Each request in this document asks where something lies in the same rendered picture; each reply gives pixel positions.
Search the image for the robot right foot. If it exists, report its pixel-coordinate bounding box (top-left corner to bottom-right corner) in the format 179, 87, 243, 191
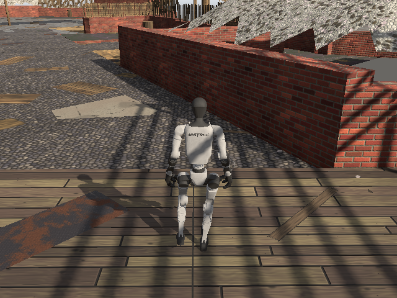
200, 237, 208, 251

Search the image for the robot right upper arm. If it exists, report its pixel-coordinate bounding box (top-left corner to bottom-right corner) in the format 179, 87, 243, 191
212, 125, 227, 160

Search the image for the robot left foot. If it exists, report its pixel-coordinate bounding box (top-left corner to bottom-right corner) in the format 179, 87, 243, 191
176, 233, 185, 246

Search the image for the left robot hand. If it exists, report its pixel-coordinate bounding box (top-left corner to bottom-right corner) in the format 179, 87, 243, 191
165, 174, 178, 187

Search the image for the right robot hand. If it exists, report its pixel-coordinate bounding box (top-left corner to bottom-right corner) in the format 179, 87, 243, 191
220, 174, 233, 189

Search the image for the left robot forearm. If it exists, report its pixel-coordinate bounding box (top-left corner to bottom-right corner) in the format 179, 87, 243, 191
166, 150, 177, 176

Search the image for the right robot forearm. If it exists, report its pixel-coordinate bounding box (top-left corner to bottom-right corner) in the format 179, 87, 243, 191
220, 151, 231, 176

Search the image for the robot foot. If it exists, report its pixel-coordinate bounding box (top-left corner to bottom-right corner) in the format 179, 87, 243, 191
200, 237, 208, 251
176, 233, 185, 246

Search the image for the robot left upper arm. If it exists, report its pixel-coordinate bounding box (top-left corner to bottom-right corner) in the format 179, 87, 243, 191
171, 124, 186, 159

